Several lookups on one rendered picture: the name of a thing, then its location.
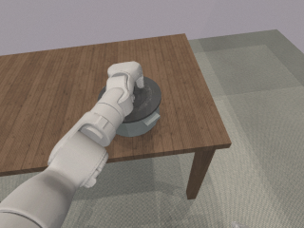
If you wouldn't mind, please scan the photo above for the left robot forearm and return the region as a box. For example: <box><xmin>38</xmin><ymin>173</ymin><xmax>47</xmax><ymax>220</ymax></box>
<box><xmin>47</xmin><ymin>70</ymin><xmax>135</xmax><ymax>165</ymax></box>

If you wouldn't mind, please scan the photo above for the table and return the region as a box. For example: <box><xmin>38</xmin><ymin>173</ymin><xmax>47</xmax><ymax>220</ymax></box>
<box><xmin>0</xmin><ymin>33</ymin><xmax>232</xmax><ymax>202</ymax></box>

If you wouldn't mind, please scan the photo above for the left robot hand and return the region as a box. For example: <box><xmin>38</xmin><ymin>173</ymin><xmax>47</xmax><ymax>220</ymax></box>
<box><xmin>107</xmin><ymin>61</ymin><xmax>144</xmax><ymax>103</ymax></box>

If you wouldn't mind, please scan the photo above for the robot left upper arm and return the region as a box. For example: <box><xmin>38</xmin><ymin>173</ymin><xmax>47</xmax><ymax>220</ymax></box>
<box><xmin>0</xmin><ymin>130</ymin><xmax>109</xmax><ymax>228</ymax></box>

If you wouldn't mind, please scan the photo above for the lid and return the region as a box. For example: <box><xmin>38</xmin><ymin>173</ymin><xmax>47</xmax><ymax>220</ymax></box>
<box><xmin>97</xmin><ymin>76</ymin><xmax>162</xmax><ymax>124</ymax></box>

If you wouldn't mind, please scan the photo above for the pot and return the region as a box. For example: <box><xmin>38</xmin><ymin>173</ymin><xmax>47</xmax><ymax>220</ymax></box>
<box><xmin>116</xmin><ymin>106</ymin><xmax>161</xmax><ymax>138</ymax></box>

